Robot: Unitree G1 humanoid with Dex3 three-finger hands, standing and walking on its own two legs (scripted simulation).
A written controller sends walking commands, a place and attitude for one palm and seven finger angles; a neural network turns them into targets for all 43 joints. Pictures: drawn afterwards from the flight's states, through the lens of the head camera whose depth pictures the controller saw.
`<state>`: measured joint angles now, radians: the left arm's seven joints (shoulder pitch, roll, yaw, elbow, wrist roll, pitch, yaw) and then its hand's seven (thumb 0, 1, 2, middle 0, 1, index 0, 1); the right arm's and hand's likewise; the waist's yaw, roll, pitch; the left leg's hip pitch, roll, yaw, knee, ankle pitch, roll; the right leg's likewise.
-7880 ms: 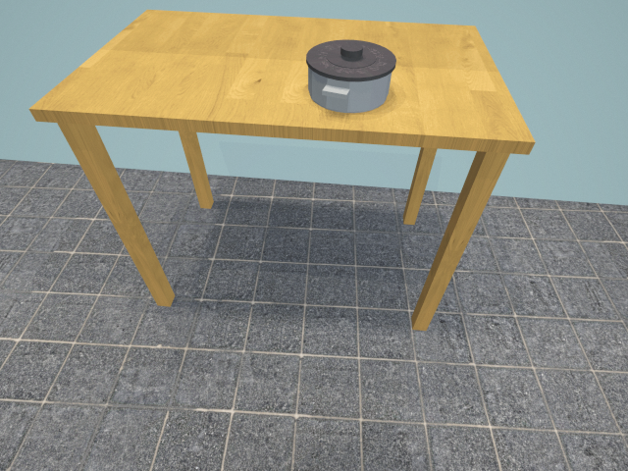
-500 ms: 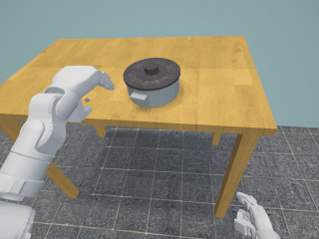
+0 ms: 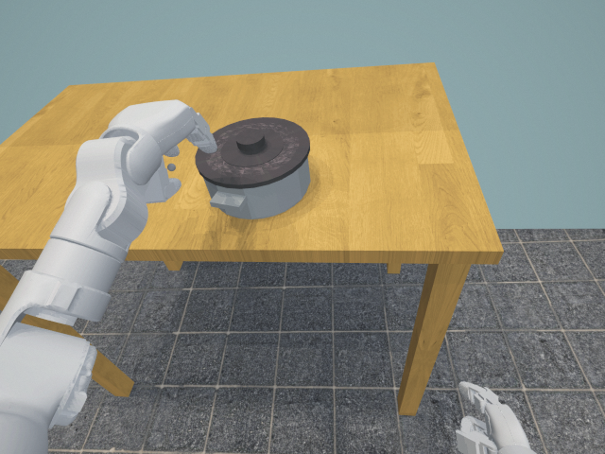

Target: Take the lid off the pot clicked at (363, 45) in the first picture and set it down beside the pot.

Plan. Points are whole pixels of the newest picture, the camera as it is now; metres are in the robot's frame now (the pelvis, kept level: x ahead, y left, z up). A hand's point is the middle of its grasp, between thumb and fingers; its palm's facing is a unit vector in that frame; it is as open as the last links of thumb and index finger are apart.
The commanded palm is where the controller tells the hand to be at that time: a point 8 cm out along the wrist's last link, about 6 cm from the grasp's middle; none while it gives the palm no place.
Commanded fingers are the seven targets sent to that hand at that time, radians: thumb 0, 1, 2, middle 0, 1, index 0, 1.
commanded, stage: move the open hand above the knob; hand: left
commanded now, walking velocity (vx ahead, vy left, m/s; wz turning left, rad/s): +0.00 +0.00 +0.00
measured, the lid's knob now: (250, 139) +0.56 +0.13 +0.15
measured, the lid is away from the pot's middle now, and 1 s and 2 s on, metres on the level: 0.00 0.00 0.00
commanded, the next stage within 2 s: lower the open fingers around the knob in 1.58 s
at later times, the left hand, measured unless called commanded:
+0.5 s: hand (211, 133) +0.46 +0.15 +0.22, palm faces -0.19 -0.02 -0.98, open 9.9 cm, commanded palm +0.45 +0.15 +0.28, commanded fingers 0.00 -0.40 1.73 -0.88 -0.08 -0.88 -0.08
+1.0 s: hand (251, 103) +0.53 +0.10 +0.23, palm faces -0.26 -0.06 -0.96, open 9.9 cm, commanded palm +0.52 +0.12 +0.28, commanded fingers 0.00 -0.40 1.73 -0.88 -0.08 -0.88 -0.08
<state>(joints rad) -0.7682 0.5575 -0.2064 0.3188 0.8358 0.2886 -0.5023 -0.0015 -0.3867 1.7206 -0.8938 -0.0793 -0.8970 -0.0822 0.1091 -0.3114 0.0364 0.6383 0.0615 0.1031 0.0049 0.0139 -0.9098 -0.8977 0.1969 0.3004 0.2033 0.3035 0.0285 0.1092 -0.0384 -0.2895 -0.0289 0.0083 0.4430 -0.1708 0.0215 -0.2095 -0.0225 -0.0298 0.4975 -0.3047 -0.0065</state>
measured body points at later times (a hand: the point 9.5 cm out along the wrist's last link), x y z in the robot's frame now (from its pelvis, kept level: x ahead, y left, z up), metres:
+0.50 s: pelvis +0.01 +0.00 +0.00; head +0.02 -0.04 +0.45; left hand +0.46 +0.14 +0.28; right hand +0.18 -0.23 -0.12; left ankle +0.04 +0.11 -0.74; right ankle -0.03 -0.11 -0.74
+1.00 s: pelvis +0.03 +0.00 +0.00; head +0.06 -0.03 +0.45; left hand +0.54 +0.10 +0.28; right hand +0.05 -0.27 -0.14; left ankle +0.04 +0.11 -0.74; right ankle -0.03 -0.11 -0.74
